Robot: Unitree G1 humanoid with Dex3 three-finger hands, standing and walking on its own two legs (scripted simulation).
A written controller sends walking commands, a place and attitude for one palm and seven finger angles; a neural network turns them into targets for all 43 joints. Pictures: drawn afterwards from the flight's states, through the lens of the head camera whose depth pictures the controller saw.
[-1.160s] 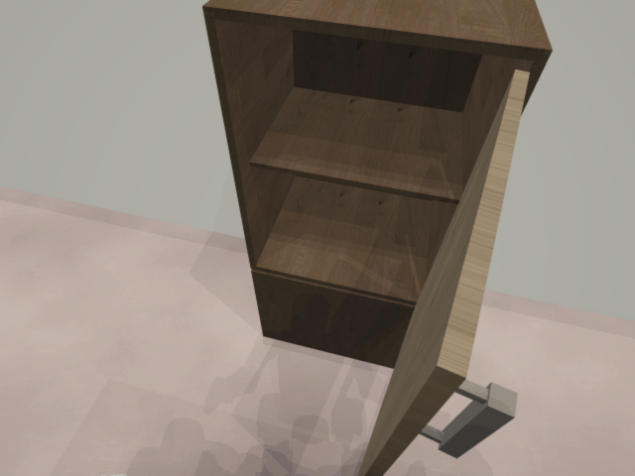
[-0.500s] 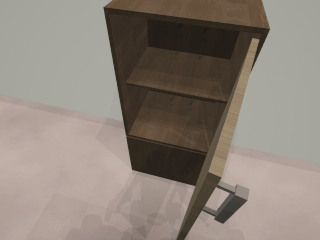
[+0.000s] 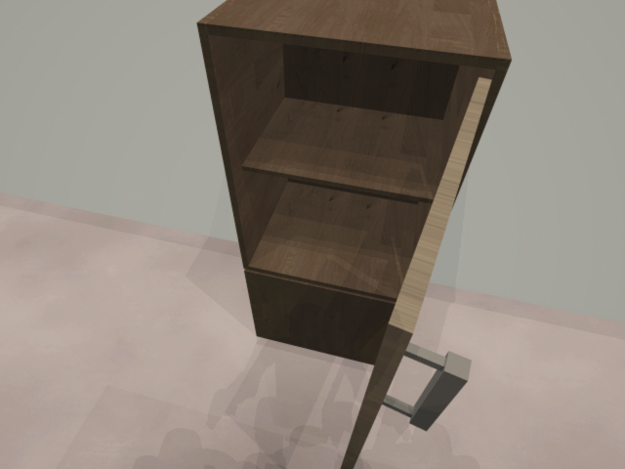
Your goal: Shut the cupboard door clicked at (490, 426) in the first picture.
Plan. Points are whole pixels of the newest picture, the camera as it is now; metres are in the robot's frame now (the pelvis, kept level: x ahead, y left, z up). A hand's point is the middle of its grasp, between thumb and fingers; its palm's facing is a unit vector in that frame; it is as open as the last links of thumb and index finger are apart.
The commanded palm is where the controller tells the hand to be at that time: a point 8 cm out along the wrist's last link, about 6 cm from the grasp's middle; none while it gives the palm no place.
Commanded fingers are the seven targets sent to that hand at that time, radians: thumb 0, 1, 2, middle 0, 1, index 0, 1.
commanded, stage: look at it before walking up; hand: left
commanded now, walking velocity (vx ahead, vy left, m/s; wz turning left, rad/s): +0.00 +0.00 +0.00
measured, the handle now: (417, 387) +0.20 -0.09 +0.07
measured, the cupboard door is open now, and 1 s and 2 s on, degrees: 79 79 79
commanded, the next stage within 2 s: walk to a spot facing it in 0.28 s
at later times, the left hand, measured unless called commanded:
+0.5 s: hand out of the picture +0.06 +0.23 -0.16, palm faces -0.03 -0.95 -0.32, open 7.4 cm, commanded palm none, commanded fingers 0.00 0.90 0.90 -0.20 -0.30 -0.20 -0.30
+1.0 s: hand out of the picture +0.05 +0.18 -0.17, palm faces -0.18 -0.96 -0.23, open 7.4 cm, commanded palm none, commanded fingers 0.00 0.90 0.90 -0.20 -0.30 -0.20 -0.30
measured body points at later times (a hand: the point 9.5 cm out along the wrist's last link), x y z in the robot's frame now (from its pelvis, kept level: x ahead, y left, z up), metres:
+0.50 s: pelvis +0.00 -0.01 +0.00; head +0.01 -0.01 +0.45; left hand +0.07 +0.28 -0.14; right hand +0.07 -0.30 -0.14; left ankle +0.01 +0.12 -0.75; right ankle +0.01 -0.12 -0.75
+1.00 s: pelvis -0.03 -0.01 -0.01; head +0.00 -0.02 +0.44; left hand +0.06 +0.23 -0.15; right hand +0.02 -0.28 -0.15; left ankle +0.00 +0.13 -0.71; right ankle +0.01 -0.12 -0.75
